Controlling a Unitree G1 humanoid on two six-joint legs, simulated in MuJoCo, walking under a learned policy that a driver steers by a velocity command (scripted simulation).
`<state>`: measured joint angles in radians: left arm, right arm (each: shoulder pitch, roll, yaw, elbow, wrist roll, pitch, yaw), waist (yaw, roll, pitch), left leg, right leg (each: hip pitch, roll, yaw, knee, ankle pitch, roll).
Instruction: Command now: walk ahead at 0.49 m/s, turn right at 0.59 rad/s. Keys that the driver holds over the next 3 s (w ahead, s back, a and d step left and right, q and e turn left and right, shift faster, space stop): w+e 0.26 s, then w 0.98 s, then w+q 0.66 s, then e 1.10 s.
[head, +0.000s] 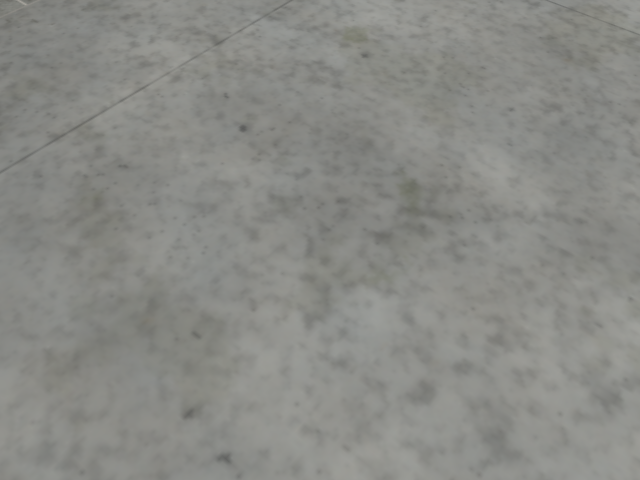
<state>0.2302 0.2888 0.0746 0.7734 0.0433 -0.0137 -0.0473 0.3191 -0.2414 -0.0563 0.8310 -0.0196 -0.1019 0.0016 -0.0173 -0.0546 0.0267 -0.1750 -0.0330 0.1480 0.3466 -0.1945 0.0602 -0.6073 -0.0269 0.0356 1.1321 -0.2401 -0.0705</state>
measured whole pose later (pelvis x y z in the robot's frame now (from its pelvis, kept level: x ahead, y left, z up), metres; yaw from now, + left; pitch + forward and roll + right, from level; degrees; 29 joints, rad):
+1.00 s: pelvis +0.56 -0.08 -0.01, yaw -16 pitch +0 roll +0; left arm 0.32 0.25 0.04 0.93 0.03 -0.07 -0.01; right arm 0.24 -0.24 -0.05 0.87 -0.02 -0.07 0.02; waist 0.02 -0.03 0.05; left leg -0.28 -0.05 0.10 0.46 -0.18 0.09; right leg -0.36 0.01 0.02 1.16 -0.31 -0.09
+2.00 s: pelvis +1.06 -0.18 -0.03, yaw +6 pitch +1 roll -1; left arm 0.39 0.20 0.04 1.00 0.00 -0.06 0.02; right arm 0.04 -0.22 -0.05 0.82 -0.05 -0.04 0.03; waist 0.04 0.00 0.08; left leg -0.45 -0.03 0.13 0.62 -0.17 0.14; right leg -0.10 -0.09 -0.22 0.92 -0.53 0.00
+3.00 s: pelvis +1.17 -0.16 -0.01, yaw -25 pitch +1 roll +0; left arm 0.21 0.29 0.09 0.81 0.01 0.05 -0.01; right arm 0.18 -0.25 -0.04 0.78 -0.01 0.02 -0.05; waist 0.03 -0.03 0.04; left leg -0.26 -0.03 -0.03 0.50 -0.30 0.01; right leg -0.36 0.13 0.16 0.51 -0.18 -0.04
